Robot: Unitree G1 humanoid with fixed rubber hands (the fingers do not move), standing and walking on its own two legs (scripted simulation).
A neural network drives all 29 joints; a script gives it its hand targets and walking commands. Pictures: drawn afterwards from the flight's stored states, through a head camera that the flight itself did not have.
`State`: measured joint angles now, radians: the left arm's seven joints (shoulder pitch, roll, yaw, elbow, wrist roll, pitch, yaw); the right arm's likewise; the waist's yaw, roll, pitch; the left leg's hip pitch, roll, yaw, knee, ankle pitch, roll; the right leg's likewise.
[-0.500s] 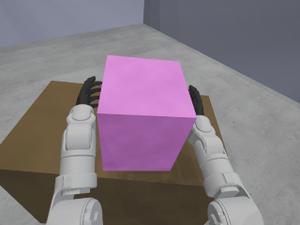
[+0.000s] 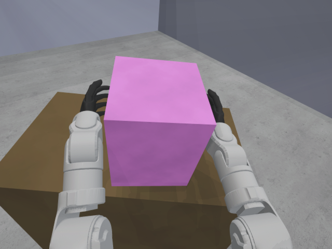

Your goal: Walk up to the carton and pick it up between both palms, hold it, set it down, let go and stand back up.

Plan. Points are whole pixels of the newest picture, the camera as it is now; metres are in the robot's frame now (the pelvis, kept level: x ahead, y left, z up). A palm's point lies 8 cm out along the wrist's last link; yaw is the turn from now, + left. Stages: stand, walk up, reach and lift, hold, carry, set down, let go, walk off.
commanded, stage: reach and lift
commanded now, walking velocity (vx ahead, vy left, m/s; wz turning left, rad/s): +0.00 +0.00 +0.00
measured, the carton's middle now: (153, 125) +0.38 +0.00 +0.13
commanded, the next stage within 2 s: hold in 0.24 s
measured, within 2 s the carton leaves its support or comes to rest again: neither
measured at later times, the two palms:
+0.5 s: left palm (88, 108) +0.36 +0.14 +0.20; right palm (217, 117) +0.35 -0.15 +0.18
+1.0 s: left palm (87, 105) +0.36 +0.14 +0.21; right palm (219, 114) +0.35 -0.15 +0.19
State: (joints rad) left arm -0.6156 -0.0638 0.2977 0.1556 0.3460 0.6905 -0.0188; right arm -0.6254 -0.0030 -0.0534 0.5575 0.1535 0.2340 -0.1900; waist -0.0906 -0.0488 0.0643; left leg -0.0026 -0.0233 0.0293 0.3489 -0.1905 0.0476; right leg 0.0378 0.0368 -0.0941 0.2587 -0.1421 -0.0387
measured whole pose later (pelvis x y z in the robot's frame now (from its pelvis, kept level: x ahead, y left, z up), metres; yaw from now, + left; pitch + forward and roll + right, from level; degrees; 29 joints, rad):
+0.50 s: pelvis -0.01 +0.00 +0.00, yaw +0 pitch -10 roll -1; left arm -0.67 -0.05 0.32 0.16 0.36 0.75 -0.03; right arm -0.69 -0.01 -0.07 0.58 0.16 0.28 -0.19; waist -0.10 -0.05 0.06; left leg 0.01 -0.02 0.03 0.35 -0.18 0.05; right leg 0.05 0.04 -0.09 0.26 -0.13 -0.04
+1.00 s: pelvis -0.01 +0.00 +0.00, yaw +0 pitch -11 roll -1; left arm -0.69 -0.05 0.33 0.14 0.37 0.78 -0.04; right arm -0.71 -0.01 -0.07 0.57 0.17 0.31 -0.19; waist -0.10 -0.05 0.07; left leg 0.02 -0.02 0.03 0.35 -0.18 0.04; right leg 0.06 0.04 -0.09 0.26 -0.13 -0.04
